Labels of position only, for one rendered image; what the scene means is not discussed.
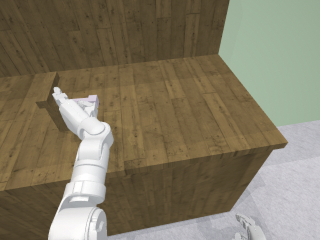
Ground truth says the right robot hand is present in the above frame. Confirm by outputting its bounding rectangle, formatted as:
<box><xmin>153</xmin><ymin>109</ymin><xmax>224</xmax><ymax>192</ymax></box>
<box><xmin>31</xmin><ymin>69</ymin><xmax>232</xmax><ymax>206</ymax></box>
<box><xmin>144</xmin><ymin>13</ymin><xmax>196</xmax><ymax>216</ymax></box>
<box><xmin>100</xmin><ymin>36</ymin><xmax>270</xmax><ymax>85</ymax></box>
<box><xmin>231</xmin><ymin>213</ymin><xmax>267</xmax><ymax>240</ymax></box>

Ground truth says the robot left upper arm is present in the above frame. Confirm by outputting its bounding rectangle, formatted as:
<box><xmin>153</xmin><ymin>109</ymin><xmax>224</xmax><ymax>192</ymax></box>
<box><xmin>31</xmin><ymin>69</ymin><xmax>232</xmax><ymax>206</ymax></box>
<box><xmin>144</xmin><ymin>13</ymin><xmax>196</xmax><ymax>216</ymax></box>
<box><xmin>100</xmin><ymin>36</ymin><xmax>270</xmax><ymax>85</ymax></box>
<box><xmin>49</xmin><ymin>207</ymin><xmax>107</xmax><ymax>240</ymax></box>

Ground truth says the left robot hand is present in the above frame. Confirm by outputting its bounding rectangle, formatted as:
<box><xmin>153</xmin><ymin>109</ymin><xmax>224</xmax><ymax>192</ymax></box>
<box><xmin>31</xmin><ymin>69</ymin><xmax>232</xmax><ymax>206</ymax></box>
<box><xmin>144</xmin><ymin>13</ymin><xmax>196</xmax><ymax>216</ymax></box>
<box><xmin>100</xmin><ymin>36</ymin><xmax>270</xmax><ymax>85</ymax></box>
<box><xmin>52</xmin><ymin>87</ymin><xmax>98</xmax><ymax>135</ymax></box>

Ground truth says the tap lever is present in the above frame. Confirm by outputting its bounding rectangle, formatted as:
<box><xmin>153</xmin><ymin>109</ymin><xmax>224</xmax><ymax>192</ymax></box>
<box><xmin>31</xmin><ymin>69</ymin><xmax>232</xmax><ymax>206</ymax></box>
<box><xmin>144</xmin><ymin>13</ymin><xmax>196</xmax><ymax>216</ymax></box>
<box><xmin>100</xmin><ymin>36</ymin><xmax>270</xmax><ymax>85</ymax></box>
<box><xmin>69</xmin><ymin>95</ymin><xmax>99</xmax><ymax>108</ymax></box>

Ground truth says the left robot forearm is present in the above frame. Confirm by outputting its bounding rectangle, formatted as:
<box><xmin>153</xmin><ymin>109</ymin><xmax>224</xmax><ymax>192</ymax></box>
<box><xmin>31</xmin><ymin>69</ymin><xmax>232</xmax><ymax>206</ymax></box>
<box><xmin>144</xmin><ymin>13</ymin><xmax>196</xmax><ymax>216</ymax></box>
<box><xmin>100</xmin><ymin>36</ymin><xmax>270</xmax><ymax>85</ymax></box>
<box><xmin>48</xmin><ymin>117</ymin><xmax>114</xmax><ymax>240</ymax></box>

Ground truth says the counter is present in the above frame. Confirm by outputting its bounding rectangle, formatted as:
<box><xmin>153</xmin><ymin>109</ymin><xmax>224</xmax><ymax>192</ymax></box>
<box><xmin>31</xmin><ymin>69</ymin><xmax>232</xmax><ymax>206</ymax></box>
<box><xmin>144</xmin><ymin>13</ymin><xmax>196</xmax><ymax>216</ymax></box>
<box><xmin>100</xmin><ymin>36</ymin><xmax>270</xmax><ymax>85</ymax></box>
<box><xmin>0</xmin><ymin>0</ymin><xmax>288</xmax><ymax>240</ymax></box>

